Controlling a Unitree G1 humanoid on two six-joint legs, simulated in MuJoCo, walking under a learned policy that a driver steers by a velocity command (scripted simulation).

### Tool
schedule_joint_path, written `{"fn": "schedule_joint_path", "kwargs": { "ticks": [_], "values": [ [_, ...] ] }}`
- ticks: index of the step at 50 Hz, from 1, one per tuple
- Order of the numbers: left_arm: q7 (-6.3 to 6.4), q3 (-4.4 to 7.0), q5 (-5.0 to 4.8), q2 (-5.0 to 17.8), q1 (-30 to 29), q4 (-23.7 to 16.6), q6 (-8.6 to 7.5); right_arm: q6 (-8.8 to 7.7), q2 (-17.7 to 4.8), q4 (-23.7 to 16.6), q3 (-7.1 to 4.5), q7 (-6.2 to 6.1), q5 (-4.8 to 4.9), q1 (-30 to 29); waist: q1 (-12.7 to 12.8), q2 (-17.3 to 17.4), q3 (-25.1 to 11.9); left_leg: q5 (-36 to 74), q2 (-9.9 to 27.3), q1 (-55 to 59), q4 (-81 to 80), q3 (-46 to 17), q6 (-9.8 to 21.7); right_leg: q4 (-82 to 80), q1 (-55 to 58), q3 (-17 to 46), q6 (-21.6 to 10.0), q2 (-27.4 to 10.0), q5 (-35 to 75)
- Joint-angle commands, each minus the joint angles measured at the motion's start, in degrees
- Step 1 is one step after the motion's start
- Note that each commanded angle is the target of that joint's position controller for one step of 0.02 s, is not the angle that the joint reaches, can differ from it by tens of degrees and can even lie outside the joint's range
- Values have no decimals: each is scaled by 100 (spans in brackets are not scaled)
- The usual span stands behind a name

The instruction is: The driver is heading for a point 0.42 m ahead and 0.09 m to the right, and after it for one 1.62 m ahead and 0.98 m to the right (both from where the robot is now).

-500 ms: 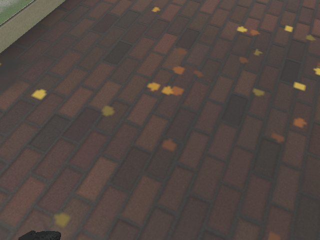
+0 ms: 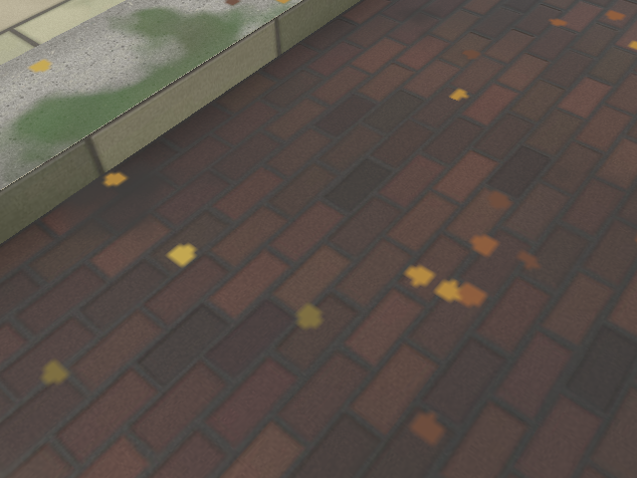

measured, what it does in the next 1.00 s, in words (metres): walks ahead, turning right: left foot, then right foot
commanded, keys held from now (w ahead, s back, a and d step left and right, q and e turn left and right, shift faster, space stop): w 0.12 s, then w+e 0.88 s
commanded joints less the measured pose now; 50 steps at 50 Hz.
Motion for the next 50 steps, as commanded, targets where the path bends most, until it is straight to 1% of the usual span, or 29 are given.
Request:
{"fn": "schedule_joint_path", "kwargs": {
  "ticks": [1, 4, 7, 9, 10, 11, 12, 13, 14, 15, 16, 17, 19, 23, 28, 33, 35, 36, 37, 38, 39, 40, 41, 42, 43, 44, 45, 47, 50],
  "values": [
    [46, 217, -62, 1017, -288, -347, -64, -132, -145, -475, 13, 44, -8, -442, -36, -685, 9, 911, 79, -56, -1053, 80, -67, -884, 37, 926, -951, -1385, 1295],
    [48, 211, -104, 1089, 52, -174, -3, -172, -159, -582, 16, 109, 56, -947, 164, -674, 77, 1534, -96, 279, -1799, 212, -69, -814, 142, 743, -844, -1395, 1337],
    [60, 210, -139, 1115, 305, -12, 90, -207, -248, -745, -21, 181, 85, -1307, 187, -692, 197, 1319, -179, 322, -2212, 159, 83, -586, 559, 901, -745, -1634, 1455],
    [91, 239, -140, 1213, 302, 38, 165, -245, -394, -739, -89, 204, 75, -1129, -37, -738, 128, 969, -283, 738, -2466, 165, 214, -239, 745, 1033, -639, -1720, 1906],
    [107, 248, -146, 1271, 185, 20, 190, -261, -531, -622, -169, 185, 54, -681, -348, -725, -106, 959, -397, 1456, -2687, 265, 326, 248, 659, 932, -537, -1600, 2582],
    [109, 204, -110, 1174, 157, -13, 188, -258, -788, -400, -305, 133, 17, 99, -733, -629, -634, 1049, -356, 2692, -2715, 263, 481, 1165, 291, 742, -384, -1307, 2884],
    [105, 62, 35, 817, 64, -217, 155, -233, -1224, -260, -432, 54, -93, 1146, -1164, -72, -1547, 1212, 719, 4414, -2444, -785, 850, 2874, -828, 508, -150, -933, 1508],
    [94, -124, -30, 182, 864, -293, 61, -164, -1568, -158, -493, 63, -123, 1376, -813, 1496, -2356, 182, 2043, 5964, -2964, -3167, 1663, 4736, -2779, 286, 175, -131, -2074],
    [89, 33, -170, 826, 573, -191, 19, -142, -982, -157, -366, 64, -76, 1394, -1035, 914, -2078, -667, 1894, 5606, -3369, -3506, 1585, 5426, -3339, 840, 186, -361, -2233],
    [84, 133, -259, 1066, 84, -338, 10, -152, -769, -136, -284, 50, -36, 1052, -986, 645, -1211, -538, 1705, 4918, -3498, -2617, 1357, 5539, -3629, 768, 165, -584, -1727],
    [104, 131, -218, 989, -162, -380, 27, -171, -628, -129, -233, 58, -45, 690, -817, 352, -804, -95, 1452, 4220, -3664, -1994, 1237, 5379, -3474, 652, 200, -804, -1262],
    [112, 152, -144, 920, -271, -402, 67, -198, -472, -102, -194, 79, -60, 415, -661, 320, -476, 283, 1254, 3659, -3872, -1524, 1182, 5131, -3319, 636, 238, -932, -957],
    [108, 147, -152, 677, -85, -356, 215, -293, -361, -27, -192, 95, -108, 147, -384, 399, -279, 735, 1066, 2970, -4267, -879, 1135, 4933, -2791, 643, 301, -1077, -597],
    [104, 137, -106, 469, -404, -545, 372, -397, -519, 216, -284, 47, -110, 90, -277, 121, 28, 1522, 1088, 2750, -4585, -28, 1187, 4332, -3086, 714, 423, -1132, 69],
    [-80, 58, -84, 326, -1257, -832, 305, -319, -784, 433, -361, -46, -72, 280, -562, -51, 249, 1695, 963, 2955, -4667, 871, 1013, 2721, -2921, 314, 332, -1027, 1332],
    [-223, 67, -87, 410, -1954, -1248, 319, -131, -1001, 695, -452, -67, 75, 656, -735, -54, 431, 2235, 1227, 3896, -4269, 1201, 847, 1989, -3094, -42, 28, -883, 792],
    [-253, 148, -78, 555, -1814, -1331, 345, -44, -1158, 703, -494, -95, 115, 596, -540, 120, 188, 3928, 1237, 4127, -3612, 1377, 715, 1927, -2601, -361, -187, -573, 208],
    [-247, 233, -81, 695, -1449, -1285, 367, 6, -1232, 689, -513, -116, 136, 549, -303, 217, -89, 4853, 1194, 4137, -2972, 1465, 640, 1934, -2052, -536, -319, -337, -69],
    [-213, 382, -101, 921, -674, -1104, 380, 56, -1231, 663, -502, -135, 160, 454, 158, 160, -500, 5190, 1021, 3857, -1903, 1629, 492, 1637, -991, -643, -504, -61, 81],
    [-116, 596, -114, 1333, 334, -835, 429, 41, -1084, 606, -429, -165, 98, 508, 609, -124, -1024, 4189, 789, 2759, -380, 1670, 243, 1448, 727, -154, -756, -134, 303],
    [-27, 735, -178, 2073, 391, -816, 430, -82, -255, 281, -163, -91, -167, 1026, 35, -1770, -1410, -1010, -223, 11, 1802, 1475, -186, 1171, 2785, 2876, -1772, -1702, -246],
    [-52, 610, -124, 1775, 481, -1058, 328, -316, -452, 202, -128, -20, -16, 641, 287, -1297, -2374, -2178, -680, -779, 2702, -25, -178, 124, 3288, 4969, -2268, -2312, -1192],
    [-78, 492, -66, 1383, 319, -1010, 240, -448, -828, 24, -228, 38, 227, -10, 446, -888, -1620, -1662, -358, -1311, 2692, -261, -28, -93, 2865, 4207, -1907, -2175, -923],
    [-73, 444, -80, 1216, 41, -1012, 190, -520, -763, -27, -190, 26, 214, -144, 230, -606, -1069, -1164, -116, -1223, 2227, -225, 75, -70, 2078, 3495, -1699, -1938, -522],
    [-63, 377, -86, 1006, -375, -1071, 182, -532, -769, 47, -209, -18, 57, -136, -41, -342, -669, -863, 82, -862, 1692, -214, 49, -88, 1234, 2907, -1524, -1704, 128],
    [-33, 318, -19, 849, -642, -1171, 172, -483, -838, 89, -257, -31, -33, -29, -258, -458, -543, -642, 211, -400, 1360, -258, 13, -186, 633, 2535, -1464, -1543, 703],
    [-15, 306, 17, 827, -758, -1241, 174, -411, -827, 100, -272, -19, -65, 46, -375, -504, -478, -534, 227, -124, 1177, -248, -46, -308, 278, 2397, -1462, -1442, 971],
    [40, 335, -12, 929, -729, -1214, 150, -301, -656, 97, -238, -18, -112, 68, -448, -443, -380, -348, 181, 58, 689, -109, -220, -419, -195, 2047, -1493, -1333, 1530],
    [148, 392, -56, 1111, -501, -1106, 165, -246, -416, -72, -137, -20, -127, -524, -276, -485, -153, 698, 5, 134, -545, -10, -405, -453, -596, 1578, -1285, -1019, 1474]
  ]
}}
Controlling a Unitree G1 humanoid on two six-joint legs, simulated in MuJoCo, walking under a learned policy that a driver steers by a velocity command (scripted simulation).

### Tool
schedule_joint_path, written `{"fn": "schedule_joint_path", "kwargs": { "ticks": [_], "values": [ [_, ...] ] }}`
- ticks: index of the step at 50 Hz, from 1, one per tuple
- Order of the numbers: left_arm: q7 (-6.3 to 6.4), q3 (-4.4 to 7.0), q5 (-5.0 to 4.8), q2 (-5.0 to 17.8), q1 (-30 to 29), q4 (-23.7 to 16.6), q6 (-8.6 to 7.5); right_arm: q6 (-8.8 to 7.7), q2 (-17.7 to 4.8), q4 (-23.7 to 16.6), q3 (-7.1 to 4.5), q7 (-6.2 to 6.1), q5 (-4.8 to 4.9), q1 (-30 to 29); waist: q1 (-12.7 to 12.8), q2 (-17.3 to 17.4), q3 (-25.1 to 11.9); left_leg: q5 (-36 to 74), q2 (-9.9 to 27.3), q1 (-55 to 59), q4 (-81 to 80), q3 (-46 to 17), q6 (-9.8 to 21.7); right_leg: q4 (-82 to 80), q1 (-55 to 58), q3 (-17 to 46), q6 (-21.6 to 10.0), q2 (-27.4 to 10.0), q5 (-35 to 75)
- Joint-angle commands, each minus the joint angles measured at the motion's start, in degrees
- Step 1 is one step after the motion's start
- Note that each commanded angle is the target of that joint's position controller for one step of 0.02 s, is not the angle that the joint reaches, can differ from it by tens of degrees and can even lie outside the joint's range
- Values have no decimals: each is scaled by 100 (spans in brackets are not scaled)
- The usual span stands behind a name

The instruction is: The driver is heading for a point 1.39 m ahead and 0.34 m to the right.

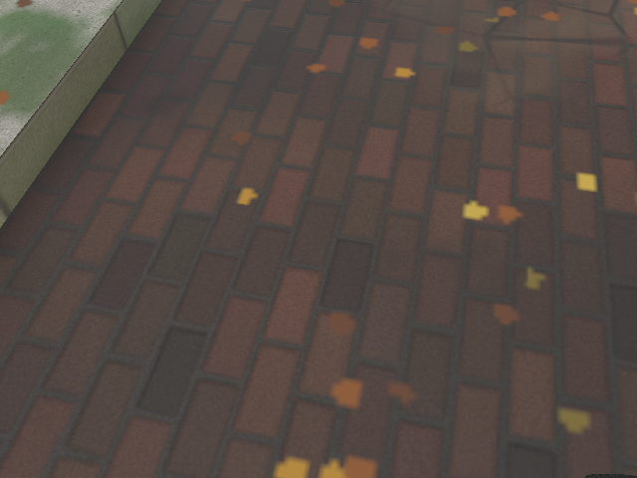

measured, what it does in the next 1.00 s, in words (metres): walks ahead, turning right: left foot, then right foot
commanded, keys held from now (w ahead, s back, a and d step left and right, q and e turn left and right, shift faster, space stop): w+e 0.78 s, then w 0.12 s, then w+q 0.10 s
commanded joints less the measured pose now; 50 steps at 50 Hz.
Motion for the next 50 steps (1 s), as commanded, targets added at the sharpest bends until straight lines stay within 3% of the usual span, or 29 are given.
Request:
{"fn": "schedule_joint_path", "kwargs": {
  "ticks": [1, 4, 7, 9, 10, 11, 12, 13, 14, 15, 16, 17, 19, 21, 24, 29, 33, 35, 36, 37, 38, 39, 40, 41, 42, 43, 44, 46, 50],
  "values": [
    [122, 279, -43, 1025, -218, -417, -89, -7, -259, -363, -40, 7, -19, -247, -96, -443, -276, 1144, -205, 331, -1175, 136, -154, -807, -270, 1046, -885, -1167, 1167],
    [154, 294, -72, 1062, 83, -303, -38, -55, -249, -494, -14, 80, 73, -796, 148, -573, -230, 1862, -470, 757, -2089, 147, -157, -708, -336, 1169, -703, -1134, 559],
    [169, 288, -106, 997, 278, -211, 6, -118, -453, -568, -84, 143, 124, -935, 151, -656, -242, 1631, -519, 858, -2547, -69, -29, -279, 134, 1666, -610, -1329, 215],
    [184, 300, -85, 994, 229, -214, 35, -168, -586, -538, -152, 160, 135, -744, 4, -820, -269, 1132, -527, 1105, -2659, -93, 131, 67, 361, 1983, -518, -1434, 269],
    [182, 288, -79, 942, 149, -235, 55, -195, -629, -456, -195, 148, 135, -426, -185, -886, -342, 1023, -549, 1520, -2827, -5, 247, 312, 342, 2026, -433, -1366, 376],
    [171, 225, -56, 759, 126, -268, 54, -220, -759, -333, -277, 111, 91, 93, -445, -837, -643, 998, -458, 2355, -2969, 11, 418, 881, 191, 1876, -266, -1102, 589],
    [146, 92, 18, 405, 154, -361, 37, -237, -1043, -264, -361, 62, -8, 893, -780, -294, -1393, 657, 426, 3737, -2887, -810, 775, 2390, -404, 1436, -51, -752, 17],
    [147, -11, -146, 95, 891, -545, -11, -155, -1502, -71, -476, 75, -73, 1414, -489, 1596, -2110, -779, 1689, 5519, -3444, -3426, 1692, 4245, -2391, 642, 344, 34, -2283],
    [169, 74, -202, 672, 885, -421, -17, -126, -1012, -110, -376, 116, 65, 1343, -577, 1280, -1797, -2079, 1835, 5396, -3778, -4127, 1684, 5093, -3174, 744, 433, -412, -2339],
    [169, 173, -169, 1006, 316, -456, 13, -92, -668, -169, -281, 91, 85, 1106, -717, 740, -1093, -1931, 1594, 4768, -3851, -3263, 1438, 5335, -3365, 668, 476, -609, -1813],
    [180, 184, -104, 989, 15, -508, 43, -54, -555, -194, -229, 77, 38, 836, -642, 362, -717, -1149, 1359, 4142, -3890, -2487, 1290, 5282, -3209, 480, 519, -800, -1406],
    [162, 196, -47, 919, -186, -575, 43, -30, -425, -144, -187, 67, 19, 673, -565, 302, -409, -466, 1138, 3640, -4000, -1924, 1257, 5033, -3109, 461, 542, -952, -1122],
    [98, 186, -109, 703, -141, -608, 91, -55, -331, -67, -156, 40, -5, 581, -398, 553, -283, 171, 881, 3127, -4264, -1159, 1193, 4724, -2711, 354, 546, -1170, -855],
    [74, 141, -113, 501, -239, -685, 148, -98, -407, 38, -190, 35, 45, 624, -377, 496, -205, 582, 894, 2997, -4468, -709, 1296, 4448, -2760, 244, 587, -1243, -731],
    [46, 95, -71, 399, -547, -829, 163, -101, -626, 180, -264, 20, 44, 696, -411, 302, -148, 1211, 990, 3145, -4614, -190, 1406, 3785, -3010, 208, 672, -1311, -185],
    [-127, 14, -72, 266, -1298, -989, 75, -2, -823, 353, -295, -16, 88, 821, -667, 190, 31, 1709, 831, 3311, -4611, 815, 1189, 2269, -2640, -228, 577, -1200, 1024],
    [-249, 33, -89, 339, -1728, -1215, 85, 119, -1035, 515, -358, -16, 206, 1054, -700, 211, 188, 2323, 1037, 3848, -4365, 1153, 1042, 1630, -2471, -525, 326, -1052, 644],
    [-263, 137, -48, 539, -1494, -1232, 119, 188, -1218, 516, -415, -45, 266, 1017, -439, 376, -70, 4181, 1050, 4074, -3653, 1385, 927, 1515, -1873, -824, 86, -714, 56],
    [-251, 241, -38, 719, -1013, -1136, 145, 233, -1292, 505, -438, -65, 294, 984, -126, 414, -376, 5023, 995, 4049, -2880, 1512, 857, 1424, -1202, -970, -73, -477, -130],
    [-197, 412, -55, 987, -72, -878, 174, 260, -1218, 477, -404, -87, 309, 915, 400, 279, -855, 5084, 811, 3565, -1695, 1688, 691, 1075, 142, -1010, -294, -236, 220],
    [-77, 591, -91, 1422, 875, -645, 241, 237, -914, 385, -278, -102, 139, 1035, 751, -356, -1375, 3125, 570, 2099, 81, 1676, 441, 1009, 1936, 81, -617, -830, 227],
    [-54, 612, -125, 2033, 528, -754, 166, 93, -112, 10, -13, -26, -76, 1500, -70, -1804, -1862, -2028, -633, -348, 1988, 1048, 130, 354, 3454, 3477, -1672, -2263, -851],
    [-92, 457, -87, 1477, 684, -889, 63, -101, -662, 3, -86, 56, 150, 948, 430, -1091, -2409, -2007, -563, -906, 2521, -93, 210, -388, 3568, 4342, -1767, -2560, -1572],
    [-112, 345, -34, 1142, 498, -761, -26, -188, -879, -100, -146, 99, 349, 536, 427, -818, -1530, -1382, -292, -1246, 2340, -26, 318, -471, 2941, 3426, -1458, -2408, -1085],
    [-111, 285, -42, 989, 171, -748, -67, -227, -790, -66, -108, 71, 284, 494, 177, -412, -1063, -871, -27, -975, 1840, 13, 359, -444, 2100, 2675, -1241, -2151, -440],
    [-99, 223, -10, 816, -207, -776, -75, -217, -777, 19, -125, 37, 141, 500, -42, -301, -772, -577, 156, -596, 1388, 37, 310, -472, 1370, 2109, -1082, -1936, 287],
    [-81, 158, 67, 672, -417, -831, -92, -154, -789, 80, -145, 44, 104, 634, -229, -416, -683, -361, 274, -203, 1179, 2, 281, -601, 896, 1769, -1018, -1776, 832],
    [-50, 143, 78, 674, -488, -754, -153, -19, -633, 191, -122, 63, 90, 848, -372, -459, -670, -165, 295, 103, 899, 111, 146, -821, 471, 1383, -1066, -1725, 1505],
    [29, 143, 87, 788, -256, -450, -236, 114, -398, 122, -41, 65, 100, 375, -215, -414, -282, 1036, 315, -251, -143, 183, -10, -1137, 304, 510, -883, -1569, 1823]
  ]
}}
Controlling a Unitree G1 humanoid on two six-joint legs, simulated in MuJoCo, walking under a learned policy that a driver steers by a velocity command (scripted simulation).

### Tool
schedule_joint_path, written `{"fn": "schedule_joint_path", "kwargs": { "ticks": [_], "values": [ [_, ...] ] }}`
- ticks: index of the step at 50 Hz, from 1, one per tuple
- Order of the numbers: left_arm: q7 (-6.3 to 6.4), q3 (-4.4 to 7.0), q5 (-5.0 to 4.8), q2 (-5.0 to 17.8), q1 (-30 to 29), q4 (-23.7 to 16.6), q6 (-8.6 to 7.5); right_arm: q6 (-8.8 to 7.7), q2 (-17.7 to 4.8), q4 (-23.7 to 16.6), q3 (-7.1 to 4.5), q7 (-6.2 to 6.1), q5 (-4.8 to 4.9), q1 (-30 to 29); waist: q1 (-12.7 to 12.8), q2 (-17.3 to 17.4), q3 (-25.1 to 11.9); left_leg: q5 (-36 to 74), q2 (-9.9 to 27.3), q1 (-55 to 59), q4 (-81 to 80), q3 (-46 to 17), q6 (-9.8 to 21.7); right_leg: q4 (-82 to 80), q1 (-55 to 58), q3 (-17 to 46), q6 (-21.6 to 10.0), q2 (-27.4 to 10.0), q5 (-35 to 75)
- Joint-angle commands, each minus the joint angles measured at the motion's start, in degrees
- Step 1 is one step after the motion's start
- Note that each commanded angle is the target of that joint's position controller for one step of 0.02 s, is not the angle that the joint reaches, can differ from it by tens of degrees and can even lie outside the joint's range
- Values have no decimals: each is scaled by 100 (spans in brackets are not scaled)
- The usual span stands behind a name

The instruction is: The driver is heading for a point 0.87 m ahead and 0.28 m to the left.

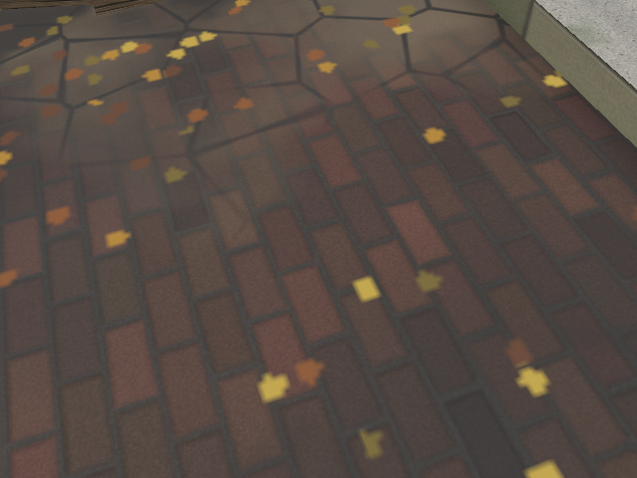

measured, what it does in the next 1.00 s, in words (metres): walks ahead, turning left: left foot, then right foot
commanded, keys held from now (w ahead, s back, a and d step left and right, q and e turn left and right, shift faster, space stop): w+q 1.00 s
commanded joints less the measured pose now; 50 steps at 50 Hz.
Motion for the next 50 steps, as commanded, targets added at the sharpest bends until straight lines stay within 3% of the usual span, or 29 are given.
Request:
{"fn": "schedule_joint_path", "kwargs": {
  "ticks": [1, 5, 10, 12, 13, 14, 15, 16, 17, 18, 19, 20, 21, 23, 25, 29, 33, 35, 37, 38, 39, 40, 41, 42, 43, 44, 46, 50],
  "values": [
    [82, 213, 22, 866, -197, -265, -159, 19, -305, -216, -60, 18, 19, 23, -72, -517, -192, 1149, 72, -38, -774, -5, -52, -940, 61, 599, -794, -1440, 1727],
    [100, 221, 28, 972, 35, -1, -195, -29, -175, -376, 6, 125, 108, -602, 236, -513, 96, 2126, -183, 163, -1946, 101, 103, -1164, 253, 169, -575, -1517, 1168],
    [128, 265, -24, 1017, 265, 318, -69, -54, -178, -667, 18, 318, 102, -997, 340, -438, 248, 1368, -412, -399, -2524, 125, 428, -696, 1547, -64, -456, -1946, 2034],
    [186, 296, -29, 1123, 143, 312, 12, -45, -270, -711, -25, 371, 68, -777, 145, -600, -5, 741, -669, 12, -2557, 412, 620, -110, 1805, -233, -304, -1961, 3726],
    [230, 315, -21, 1208, 86, 285, 58, -19, -412, -675, -97, 361, 51, -458, -38, -745, -304, 426, -888, 500, -2480, 615, 730, 424, 1874, -321, -213, -1915, 4857],
    [275, 311, -18, 1241, -10, 249, 118, 3, -636, -544, -223, 330, 42, 210, -424, -743, -721, 405, -1131, 1407, -2575, 763, 882, 1389, 1703, -503, -76, -1768, 5554],
    [332, 271, -1, 1190, -21, 183, 121, 28, -957, -400, -373, 258, 57, 1060, -863, -530, -1213, 791, -934, 2954, -2687, 270, 1146, 2746, 746, -649, 147, -1589, 4877],
    [265, 74, 107, 624, 593, -72, -17, 42, -1590, -400, -540, 191, 32, 1630, -657, 758, -2066, 397, 592, 5403, -2700, -2506, 2238, 5141, -1756, -650, 596, -686, 1499],
    [153, -4, 120, 589, 449, -18, -213, 45, -1221, -394, -433, 185, 119, 1712, -753, 915, -2693, -171, 1128, 6244, -3678, -4560, 2675, 6084, -2927, 349, 661, -5, -2217],
    [39, 92, -132, 960, -58, -177, -367, 64, -937, -406, -341, 148, 95, 1551, -882, 560, -2015, -680, 974, 5875, -3866, -3837, 2320, 6269, -3528, 743, 538, -431, -1940],
    [14, 57, -198, 948, -454, -314, -453, 73, -818, -484, -314, 118, 83, 1232, -786, 99, -1337, -602, 763, 5022, -3958, -3137, 2099, 5870, -3591, 626, 458, -701, -1495],
    [41, 65, -85, 916, -631, -351, -480, 90, -709, -556, -275, 105, 69, 879, -551, -293, -770, -85, 553, 4081, -4086, -2625, 1969, 5246, -3418, 522, 474, -895, -1227],
    [78, 115, 23, 958, -598, -341, -437, 88, -566, -646, -217, 84, 14, 646, -338, -257, -533, 490, 362, 3426, -4233, -2253, 1905, 4830, -3022, 502, 524, -1051, -1025],
    [101, 109, 84, 846, -350, -329, -315, 97, -574, -749, -222, 47, -9, 450, -102, 13, -438, 1166, 174, 2736, -4425, -1964, 1973, 4407, -2595, 412, 709, -1095, -909],
    [140, 58, 101, 703, -406, -350, -231, 85, -699, -730, -260, -14, 12, 462, -62, 44, -363, 1625, 15, 2255, -4482, -1535, 1953, 3783, -2434, 253, 909, -1054, -594],
    [119, -54, 72, 457, -1310, -530, -260, 157, -847, -603, -324, -122, 101, 762, -434, 168, -305, 1090, -402, 1875, -4346, -1117, 1543, 1944, -1854, 150, 1055, -722, 1140],
    [39, 31, -54, 680, -1704, -633, -340, 250, -816, -473, -331, -158, 150, 1127, -560, 293, -365, 399, -185, 2438, -3918, -1745, 1366, 1111, -1601, 389, 974, -552, 1286],
    [16, 114, -74, 834, -1553, -606, -387, 275, -798, -485, -341, -169, 124, 1092, -409, 424, -378, 310, -36, 2727, -3559, -2114, 1252, 959, -1394, 469, 802, -574, 850],
    [53, 241, -40, 1011, -810, -427, -437, 282, -573, -550, -276, -152, 88, 998, 18, 440, -665, 473, -301, 2589, -2810, -2052, 999, 660, -278, 395, 489, -685, 652],
    [103, 329, 63, 1292, -66, -374, -455, 255, -212, -640, -144, -120, 24, 1030, 343, -90, -1355, -32, -644, 2076, -1384, -1612, 792, 700, 1003, 1190, 127, -1551, 218],
    [103, 458, 118, 1794, 484, -184, -363, 192, 173, -799, -17, -107, 133, 1855, 61, -1880, -2103, -2188, -1461, 145, 548, -761, 390, 342, 2894, 3694, -850, -2869, -814],
    [65, 402, -22, 1410, 538, -152, -323, 182, -362, -729, -94, -124, 209, 1805, 193, -1777, -1902, -2260, -1006, -733, 1440, -781, 315, -79, 2821, 4659, -902, -3064, -2370],
    [87, 301, -28, 1040, 292, -225, -306, 211, -750, -766, -209, -135, 183, 1187, 369, -1139, -1155, -1711, -798, -915, 1712, -763, 290, -195, 2181, 3815, -635, -2762, -2419],
    [97, 239, 28, 906, -5, -245, -274, 247, -749, -849, -229, -147, 116, 810, 318, -759, -715, -1287, -616, -783, 1650, -573, 262, -224, 1522, 2972, -456, -2504, -1599],
    [98, 187, 51, 760, -194, -212, -255, 252, -684, -925, -240, -128, 57, 616, 232, -708, -390, -999, -475, -676, 1416, -573, 242, -332, 1014, 2384, -423, -2277, -868],
    [114, 151, 78, 665, -293, -171, -261, 267, -583, -958, -251, -87, 86, 631, 92, -890, -280, -816, -329, -429, 1238, -557, 239, -452, 683, 1921, -362, -2105, -405],
    [117, 147, 39, 599, -338, -83, -291, 325, -363, -962, -225, -41, 151, 704, -2, -1005, -217, -697, -247, -238, 991, -402, 215, -678, 428, 1305, -375, -1949, 50],
    [119, 252, 30, 888, -274, 134, -311, 374, -162, -1138, -157, -4, 90, 321, 7, -716, -102, -122, -139, -529, 173, -332, 84, -928, 491, 612, -562, -2108, 928]
  ]
}}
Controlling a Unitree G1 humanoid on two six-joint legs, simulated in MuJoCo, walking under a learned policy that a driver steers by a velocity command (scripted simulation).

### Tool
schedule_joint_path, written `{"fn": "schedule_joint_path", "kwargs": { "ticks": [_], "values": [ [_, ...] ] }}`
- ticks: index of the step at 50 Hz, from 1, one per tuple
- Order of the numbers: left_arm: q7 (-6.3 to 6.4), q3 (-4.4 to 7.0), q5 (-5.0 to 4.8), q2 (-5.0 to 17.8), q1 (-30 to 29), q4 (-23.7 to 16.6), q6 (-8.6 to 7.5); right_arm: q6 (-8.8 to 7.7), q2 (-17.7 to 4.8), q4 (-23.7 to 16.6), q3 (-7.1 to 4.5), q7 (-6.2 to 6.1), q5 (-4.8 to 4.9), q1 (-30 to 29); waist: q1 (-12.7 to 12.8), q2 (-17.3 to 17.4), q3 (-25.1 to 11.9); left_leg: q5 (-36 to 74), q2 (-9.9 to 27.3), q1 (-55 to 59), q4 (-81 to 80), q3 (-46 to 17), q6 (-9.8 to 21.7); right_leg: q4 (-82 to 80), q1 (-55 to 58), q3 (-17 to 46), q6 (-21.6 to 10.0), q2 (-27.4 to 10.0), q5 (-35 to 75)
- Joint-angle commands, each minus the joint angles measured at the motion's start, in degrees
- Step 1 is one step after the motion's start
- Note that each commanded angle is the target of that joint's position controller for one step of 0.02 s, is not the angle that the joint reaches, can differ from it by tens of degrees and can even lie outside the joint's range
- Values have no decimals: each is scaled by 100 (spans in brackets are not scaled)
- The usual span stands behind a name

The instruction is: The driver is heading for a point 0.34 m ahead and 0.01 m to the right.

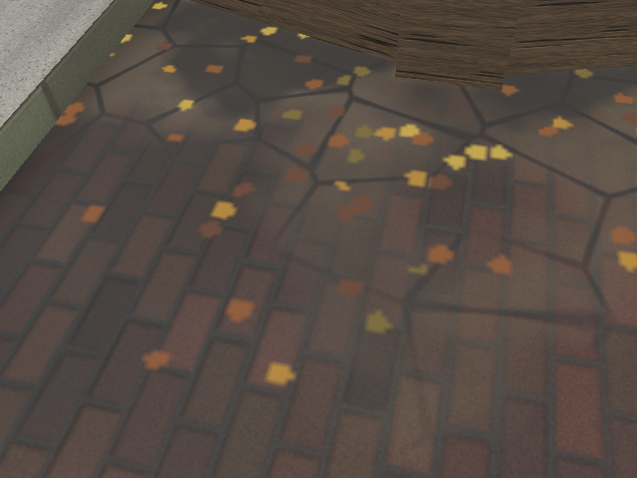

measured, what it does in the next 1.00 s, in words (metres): walks ahead: left foot, then right foot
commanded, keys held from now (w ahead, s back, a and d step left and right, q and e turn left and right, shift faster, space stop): w+q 0.18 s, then no key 0.82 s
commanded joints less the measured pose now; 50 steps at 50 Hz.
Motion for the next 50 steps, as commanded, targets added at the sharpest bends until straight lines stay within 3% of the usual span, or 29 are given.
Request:
{"fn": "schedule_joint_path", "kwargs": {
  "ticks": [1, 5, 9, 11, 12, 13, 14, 15, 16, 17, 18, 19, 20, 22, 25, 30, 32, 33, 34, 35, 36, 37, 38, 40, 42, 50],
  "values": [
    [22, 234, -2, 920, -279, -258, -81, -60, -117, -489, -5, 52, -16, -234, -80, -767, 55, 659, 278, -687, -602, -180, -68, -1050, 499, 946, -934, -1618, 1320],
    [52, 255, -49, 1065, -171, -78, -11, -138, -1, -621, 55, 189, -7, -898, 151, -677, 212, 1635, 173, -329, -1844, 188, 35, -1045, 611, 171, -738, -1480, 1614],
    [49, 316, -158, 1255, 52, 113, 101, -141, -60, -838, 35, 311, 16, -1337, 194, -689, 361, 1289, 24, -145, -2497, 496, 297, -793, 1158, -183, -584, -1669, 2297],
    [89, 351, -216, 1398, 32, 145, 184, -142, -229, -845, -65, 323, -81, -1065, -82, -836, 123, 742, -392, 591, -2712, 794, 518, 63, 1280, -356, -470, -1630, 4607],
    [115, 353, -240, 1439, -15, 147, 222, -152, -422, -691, -178, 309, -116, -418, -471, -834, -248, 902, -634, 1438, -3003, 872, 670, 922, 1195, -446, -353, -1514, 5281],
    [129, 304, -242, 1343, -23, 139, 213, -147, -683, -478, -323, 231, -121, 390, -921, -676, -680, 1784, -732, 2802, -3449, 760, 857, 2050, 580, -586, -132, -1279, 4933],
    [101, 134, 38, 863, 152, -29, 158, -88, -1139, -360, -402, 81, -154, 935, -927, 380, -1345, 3949, 448, 4678, -3074, -696, 1230, 3928, -1061, -577, 166, -848, 1250],
    [15, -55, 102, 503, 704, -133, 54, -118, -1403, -635, -312, 42, -278, 529, -381, 1416, -2435, 5692, 2066, 5877, -3307, -3387, 2447, 5878, -2493, 223, 459, 39, -2747],
    [-48, 80, -61, 1153, 544, 69, 14, -105, -1012, -626, -227, 94, -228, 636, -805, 409, -3049, 5759, 2028, 5726, -3454, -3016, 2587, 6209, -2429, 1108, 504, -231, -2543],
    [-64, 82, -262, 1147, 74, -70, 30, -117, -805, -479, -178, 131, -198, 434, -731, 284, -2222, 5053, 1698, 5112, -3569, -2239, 2367, 6051, -2874, 931, 471, -452, -2223],
    [3, 53, -203, 1022, -211, -85, 68, -150, -588, -410, -125, 133, -101, 99, -564, -200, -1384, 4406, 1286, 4203, -3767, -1645, 1970, 5479, -2965, 813, 469, -683, -1847],
    [71, 71, -129, 1002, -309, -39, 151, -162, -412, -391, -62, 108, -86, -177, -404, -217, -1020, 4112, 1081, 3469, -3967, -1339, 1761, 5056, -2710, 810, 489, -810, -1602],
    [99, 77, -116, 988, -205, 6, 256, -158, -416, -396, -43, 105, -142, -378, -214, -107, -808, 4130, 934, 2753, -4184, -1069, 1682, 4847, -2210, 780, 524, -807, -1426],
    [151, 44, -48, 751, 87, 103, 368, -214, -457, -319, -64, 93, -238, -553, 5, -31, -816, 4431, 837, 2088, -4388, -684, 1700, 4324, -1589, 684, 618, -716, -1084],
    [200, -27, 19, 520, -74, 101, 406, -236, -414, -137, -52, 32, -237, -688, 14, 101, -888, 4360, 676, 1955, -4419, -298, 1585, 3144, -1247, 682, 644, -668, -449],
    [164, -1, -24, 632, -654, 32, 491, -129, -335, 218, 11, 4, -259, -578, -215, 241, -707, 2458, 700, 1960, -4517, -477, 1420, 1941, -811, 743, 551, -573, 169],
    [138, 10, 26, 601, -634, 52, 481, -102, -216, 327, 75, 21, -198, -654, -89, 208, -579, 1556, 595, 1858, -4310, -543, 1212, 1135, -358, 663, 404, -478, 439],
    [126, 9, 93, 622, -647, 53, 465, -104, -82, 414, 128, 27, -176, -527, -61, 86, -499, 1016, 391, 1797, -4170, -521, 950, 557, -54, 719, 308, -507, 966],
    [143, 40, 130, 844, -694, -7, 444, -120, 40, 489, 176, 22, -251, -273, -199, -258, -492, 394, 103, 1705, -3902, -425, 636, 366, 236, 1155, 173, -913, 1918],
    [179, 107, 95, 1201, -923, -61, 460, -142, -2, 608, 142, 29, -302, 296, -643, -1031, -458, -377, -335, 1480, -3716, -138, 410, 518, 367, 1393, -123, -1264, 2207],
    [151, 57, 55, 856, -1072, 18, 481, -96, 101, 643, 183, -28, -295, 248, -615, -1348, -537, -309, -423, 2012, -3780, 106, 246, 364, -244, 1378, -255, -1146, 870],
    [102, -5, 43, 581, -1175, -5, 479, -31, -90, 635, 150, -67, -282, -97, -442, -1099, -289, -95, -393, 2177, -3781, 94, 212, 267, -581, 1265, -141, -889, 216],
    [78, -32, 61, 524, -1179, 35, 458, 32, -146, 635, 121, -105, -248, -248, -378, -937, -242, 82, -347, 2212, -3759, 63, 247, 282, -641, 1140, -25, -773, 173],
    [48, -26, 37, 591, -1089, 156, 381, 124, -154, 688, 113, -136, -256, -224, -339, -862, -226, 366, -273, 2231, -3801, -39, 288, 392, -489, 1019, 58, -665, 514],
    [64, -34, 11, 572, -991, 282, 348, 109, -144, 776, 105, -142, -228, -217, -287, -717, -327, 725, -232, 2296, -3792, -68, 289, 548, -262, 942, 68, -618, 1004],
    [110, -30, -29, 546, -1126, 661, 415, 106, -101, 1233, 73, -193, -170, -191, -253, -369, -377, 1367, -208, 2540, -3781, -24, 201, 669, 35, 838, -27, -514, 1611]
  ]
}}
